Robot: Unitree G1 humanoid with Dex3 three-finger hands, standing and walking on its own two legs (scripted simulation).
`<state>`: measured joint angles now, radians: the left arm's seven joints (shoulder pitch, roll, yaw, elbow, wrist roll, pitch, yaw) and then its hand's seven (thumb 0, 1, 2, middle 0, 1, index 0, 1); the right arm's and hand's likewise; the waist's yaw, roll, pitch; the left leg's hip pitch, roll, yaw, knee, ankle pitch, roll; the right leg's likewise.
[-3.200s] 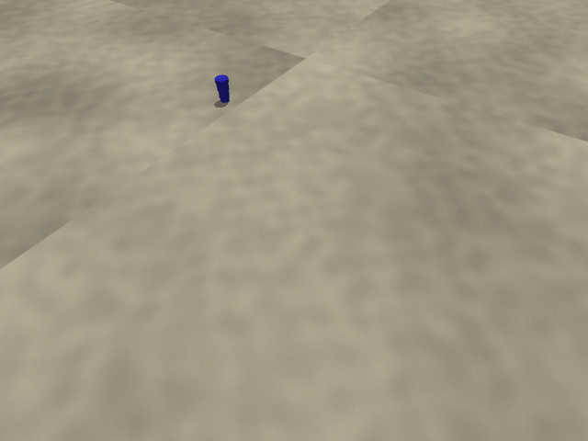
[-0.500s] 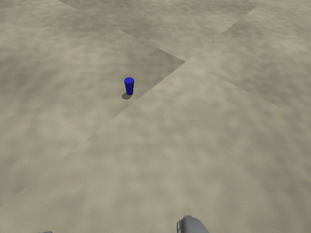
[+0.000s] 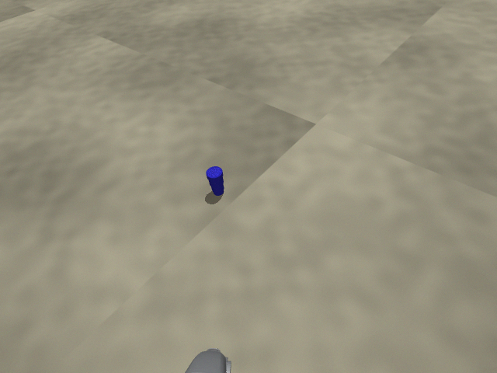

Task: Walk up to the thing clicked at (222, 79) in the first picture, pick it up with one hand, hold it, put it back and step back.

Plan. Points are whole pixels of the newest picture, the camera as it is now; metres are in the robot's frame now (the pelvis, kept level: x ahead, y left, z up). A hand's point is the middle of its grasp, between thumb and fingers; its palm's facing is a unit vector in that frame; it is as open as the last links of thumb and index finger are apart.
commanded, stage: walk up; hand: left
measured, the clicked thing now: (216, 182) +1.12 +0.29 -0.70
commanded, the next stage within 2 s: none
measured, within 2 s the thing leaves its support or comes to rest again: neither
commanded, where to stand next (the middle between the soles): +0.81 +0.03 m, yaw +2 degrees
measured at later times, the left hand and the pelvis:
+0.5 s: hand (124, 313) +0.26 +0.30 -0.15, palm faces -0.01 -0.95 -0.32, open 7.4 cm; pelvis +0.21 +0.03 +0.00, yaw +2 degrees
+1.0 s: hand (167, 233) +0.43 +0.23 -0.12, palm faces +0.03 -0.91 -0.42, open 7.4 cm; pelvis +0.39 -0.04 +0.00, yaw +2 degrees
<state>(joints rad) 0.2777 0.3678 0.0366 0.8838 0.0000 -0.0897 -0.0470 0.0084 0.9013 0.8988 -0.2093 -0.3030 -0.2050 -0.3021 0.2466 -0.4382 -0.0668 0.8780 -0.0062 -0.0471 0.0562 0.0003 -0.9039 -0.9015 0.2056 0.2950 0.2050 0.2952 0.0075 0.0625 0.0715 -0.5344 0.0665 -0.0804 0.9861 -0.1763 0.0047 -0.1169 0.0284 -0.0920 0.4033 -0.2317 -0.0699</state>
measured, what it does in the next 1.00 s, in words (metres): walks ahead: left foot, then right foot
